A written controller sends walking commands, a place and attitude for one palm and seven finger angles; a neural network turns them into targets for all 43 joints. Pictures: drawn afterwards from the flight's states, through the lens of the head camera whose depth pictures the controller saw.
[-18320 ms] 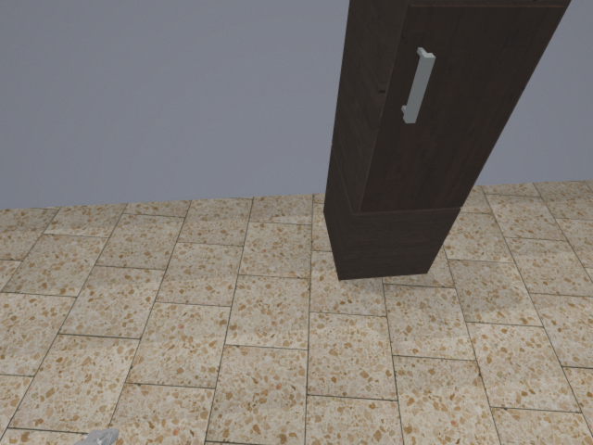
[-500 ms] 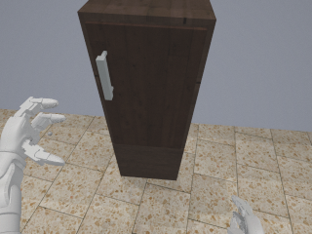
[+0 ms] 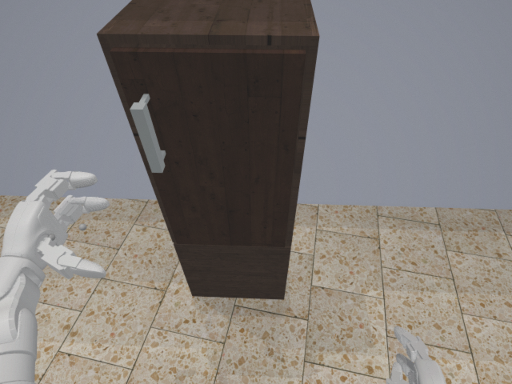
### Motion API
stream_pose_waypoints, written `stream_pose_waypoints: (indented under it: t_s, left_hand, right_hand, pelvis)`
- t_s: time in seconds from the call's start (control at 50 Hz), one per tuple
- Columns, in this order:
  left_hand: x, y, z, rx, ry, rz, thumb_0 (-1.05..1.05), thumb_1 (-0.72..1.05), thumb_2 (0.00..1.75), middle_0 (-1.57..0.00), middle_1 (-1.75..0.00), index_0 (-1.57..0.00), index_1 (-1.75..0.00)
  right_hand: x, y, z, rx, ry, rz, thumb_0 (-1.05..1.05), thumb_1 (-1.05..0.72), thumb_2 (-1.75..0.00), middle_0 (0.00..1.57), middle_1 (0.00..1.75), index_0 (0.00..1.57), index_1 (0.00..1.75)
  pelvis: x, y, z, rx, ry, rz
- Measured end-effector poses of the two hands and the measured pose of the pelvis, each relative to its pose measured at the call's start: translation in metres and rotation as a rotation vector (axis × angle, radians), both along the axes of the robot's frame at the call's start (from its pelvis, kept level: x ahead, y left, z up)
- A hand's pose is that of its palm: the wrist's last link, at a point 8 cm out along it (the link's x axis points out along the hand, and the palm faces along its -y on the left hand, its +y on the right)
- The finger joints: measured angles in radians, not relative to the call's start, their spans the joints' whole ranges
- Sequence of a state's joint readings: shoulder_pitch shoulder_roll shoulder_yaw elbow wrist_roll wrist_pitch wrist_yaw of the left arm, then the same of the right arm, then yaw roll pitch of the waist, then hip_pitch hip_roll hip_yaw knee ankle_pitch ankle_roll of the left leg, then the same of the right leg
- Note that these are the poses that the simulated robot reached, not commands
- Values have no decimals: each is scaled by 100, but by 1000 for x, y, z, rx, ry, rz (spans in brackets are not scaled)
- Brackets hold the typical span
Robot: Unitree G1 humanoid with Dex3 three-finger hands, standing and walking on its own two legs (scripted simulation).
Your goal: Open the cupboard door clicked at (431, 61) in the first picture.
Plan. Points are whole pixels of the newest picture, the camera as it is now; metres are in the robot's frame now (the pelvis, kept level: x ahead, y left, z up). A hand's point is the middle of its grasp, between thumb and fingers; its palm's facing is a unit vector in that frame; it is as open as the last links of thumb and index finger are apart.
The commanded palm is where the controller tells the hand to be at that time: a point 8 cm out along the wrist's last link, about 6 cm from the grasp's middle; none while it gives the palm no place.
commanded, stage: raise the hand with hooked fingers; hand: left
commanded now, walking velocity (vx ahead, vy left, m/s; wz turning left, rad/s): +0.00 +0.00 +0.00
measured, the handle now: (152, 134) +0.54 +0.26 +0.10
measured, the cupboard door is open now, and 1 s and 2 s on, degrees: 0 0 0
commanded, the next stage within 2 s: move the hooked fingers beside the handle in 0.02 s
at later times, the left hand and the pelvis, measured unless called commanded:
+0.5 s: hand (96, 201) +0.34 +0.28 +0.12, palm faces +0.07 -1.00 -0.02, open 14.0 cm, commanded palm +0.31 +0.33 +0.12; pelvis +0.00 +0.00 +0.00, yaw -1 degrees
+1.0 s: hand (102, 177) +0.39 +0.29 +0.12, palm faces +0.04 -1.00 +0.01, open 14.0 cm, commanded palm +0.37 +0.35 +0.11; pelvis +0.00 +0.03 -0.01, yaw -1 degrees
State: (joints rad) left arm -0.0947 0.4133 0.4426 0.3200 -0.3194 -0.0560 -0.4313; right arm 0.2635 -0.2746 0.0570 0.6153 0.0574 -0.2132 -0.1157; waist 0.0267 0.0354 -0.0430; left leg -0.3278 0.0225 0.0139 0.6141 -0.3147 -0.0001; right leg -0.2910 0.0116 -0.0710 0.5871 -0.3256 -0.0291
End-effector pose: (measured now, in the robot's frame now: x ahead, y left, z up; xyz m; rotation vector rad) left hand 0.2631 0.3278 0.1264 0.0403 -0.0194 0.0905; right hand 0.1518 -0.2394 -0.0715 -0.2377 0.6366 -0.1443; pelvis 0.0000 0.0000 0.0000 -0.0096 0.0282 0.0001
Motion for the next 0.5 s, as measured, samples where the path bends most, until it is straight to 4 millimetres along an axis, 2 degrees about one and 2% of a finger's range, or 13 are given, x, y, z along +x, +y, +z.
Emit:
stream_pose_waypoints:
  t_s: [0.22,0.34,0.5]
  left_hand:
    - [1,-6,-6,-12,15,15,-2,-50,30,-30,-120,-30,-120]
    - [21,0,-5,-11,16,21,-2,-50,30,-30,-120,-30,-120]
    - [50,3,-2,-24,14,-21,-2,-50,30,-30,-120,-30,-120]
  right_hand:
    - [1,-7,-3,6,-4,0,1,-90,-90,20,30,20,30]
    - [-8,-12,-8,-14,38,-13,1,-90,-90,20,30,20,30]
    - [-30,-17,-13,-21,91,-67,1,-90,-90,20,30,20,30]
  pelvis:
    - [-3,-8,-2,4,3,1]
    - [-7,-9,-3,1,13,7]
    - [-3,-3,-3,2,39,-13]
